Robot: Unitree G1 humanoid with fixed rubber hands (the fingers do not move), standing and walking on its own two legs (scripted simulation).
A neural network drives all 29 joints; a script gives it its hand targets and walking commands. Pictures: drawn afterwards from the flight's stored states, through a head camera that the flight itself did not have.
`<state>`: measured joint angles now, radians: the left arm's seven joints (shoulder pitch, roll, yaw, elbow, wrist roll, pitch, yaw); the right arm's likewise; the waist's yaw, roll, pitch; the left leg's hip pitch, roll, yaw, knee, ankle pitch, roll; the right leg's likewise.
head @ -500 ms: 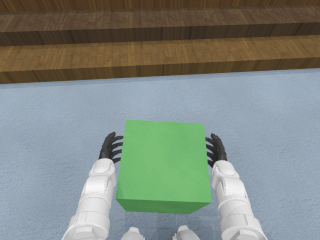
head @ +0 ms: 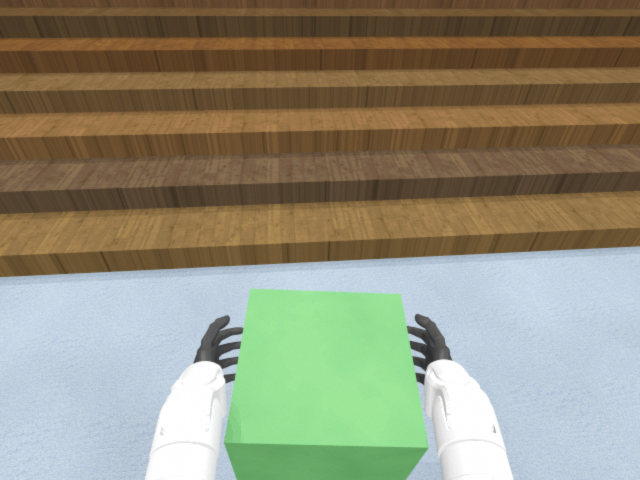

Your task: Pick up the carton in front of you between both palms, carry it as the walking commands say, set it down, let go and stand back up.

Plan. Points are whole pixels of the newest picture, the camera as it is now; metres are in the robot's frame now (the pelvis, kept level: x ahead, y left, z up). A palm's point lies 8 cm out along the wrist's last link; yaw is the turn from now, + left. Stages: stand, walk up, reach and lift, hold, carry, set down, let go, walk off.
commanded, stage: reach and lift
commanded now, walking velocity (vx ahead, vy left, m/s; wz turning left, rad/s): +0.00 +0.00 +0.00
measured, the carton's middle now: (321, 400) +0.28 +0.00 -0.05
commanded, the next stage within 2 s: hold in 0.94 s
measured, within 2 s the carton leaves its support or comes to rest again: neither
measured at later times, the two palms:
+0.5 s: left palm (207, 367) +0.28 +0.15 +0.03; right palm (438, 365) +0.29 -0.15 +0.03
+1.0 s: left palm (205, 361) +0.28 +0.15 +0.04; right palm (441, 360) +0.29 -0.15 +0.05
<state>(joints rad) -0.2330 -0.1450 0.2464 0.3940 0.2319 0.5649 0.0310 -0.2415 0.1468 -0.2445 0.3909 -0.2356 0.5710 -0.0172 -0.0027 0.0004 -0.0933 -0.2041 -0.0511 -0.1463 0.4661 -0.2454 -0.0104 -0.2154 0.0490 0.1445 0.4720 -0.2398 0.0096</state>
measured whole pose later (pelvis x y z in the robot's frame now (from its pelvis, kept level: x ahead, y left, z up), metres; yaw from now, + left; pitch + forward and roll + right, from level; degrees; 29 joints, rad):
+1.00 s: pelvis +0.00 +0.00 +0.01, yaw +0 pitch -5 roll +0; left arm -0.23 -0.15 0.21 0.26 0.26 0.70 0.01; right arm -0.24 0.15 -0.21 0.25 -0.26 0.70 0.00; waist 0.00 0.00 -0.01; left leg -0.07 -0.04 -0.14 0.37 -0.21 -0.01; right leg -0.08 0.04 0.14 0.37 -0.20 0.01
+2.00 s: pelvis +0.00 +0.00 +0.00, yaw +0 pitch -3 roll +0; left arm -0.23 -0.15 0.20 0.19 0.25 0.78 0.01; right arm -0.24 0.15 -0.20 0.19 -0.25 0.78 0.00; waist 0.00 0.00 -0.07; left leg -0.16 -0.02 -0.09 0.46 -0.31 0.00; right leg -0.17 0.02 0.09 0.47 -0.32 0.01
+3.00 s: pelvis +0.49 -0.04 +0.00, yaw +2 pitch +5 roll +2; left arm -0.15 -0.13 0.11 -0.36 0.10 1.20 0.09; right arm -0.15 0.13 -0.09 -0.38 -0.12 1.21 -0.08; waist 0.03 0.00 -0.09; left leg -0.62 0.08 0.17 0.63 -0.09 0.02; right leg 0.02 -0.02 -0.20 0.22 -0.33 -0.03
